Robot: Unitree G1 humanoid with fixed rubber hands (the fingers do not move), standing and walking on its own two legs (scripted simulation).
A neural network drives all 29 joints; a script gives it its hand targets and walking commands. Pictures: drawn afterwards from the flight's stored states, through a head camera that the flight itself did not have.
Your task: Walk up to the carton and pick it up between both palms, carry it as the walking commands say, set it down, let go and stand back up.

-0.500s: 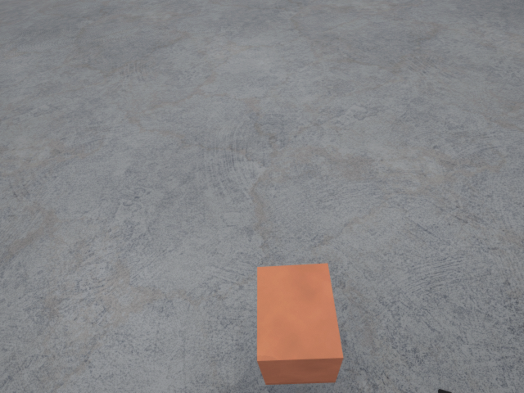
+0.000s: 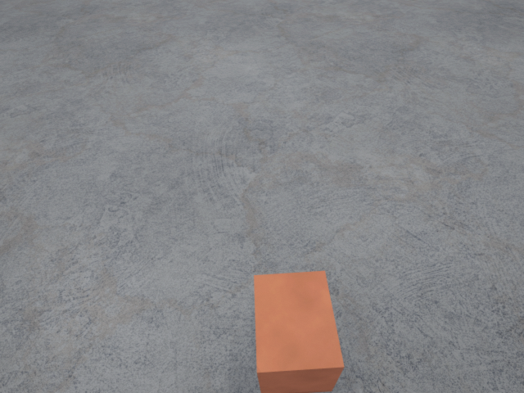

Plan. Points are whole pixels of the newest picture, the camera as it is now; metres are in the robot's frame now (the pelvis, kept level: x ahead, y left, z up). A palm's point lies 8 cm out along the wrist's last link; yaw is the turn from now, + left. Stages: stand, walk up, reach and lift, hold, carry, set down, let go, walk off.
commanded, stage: walk up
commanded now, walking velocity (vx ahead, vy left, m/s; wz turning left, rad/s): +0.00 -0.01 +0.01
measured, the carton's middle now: (293, 333) +0.44 -0.04 -0.63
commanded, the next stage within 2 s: stand in 1.66 s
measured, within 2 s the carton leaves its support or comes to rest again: neither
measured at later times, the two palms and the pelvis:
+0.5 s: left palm out of the picture +0.02 +0.20 -0.14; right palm out of the picture +0.01 -0.27 -0.14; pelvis -0.01 -0.04 +0.00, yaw +0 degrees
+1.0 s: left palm out of the picture +0.01 +0.16 -0.12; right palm out of the picture +0.01 -0.32 -0.15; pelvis +0.00 -0.08 +0.00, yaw +0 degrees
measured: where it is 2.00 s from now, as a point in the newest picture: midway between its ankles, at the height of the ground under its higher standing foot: outside the picture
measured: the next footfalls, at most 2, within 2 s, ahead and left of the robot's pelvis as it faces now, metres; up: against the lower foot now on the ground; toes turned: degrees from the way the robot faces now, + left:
left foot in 1.30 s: -0.01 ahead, +0.08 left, +0.00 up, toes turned -3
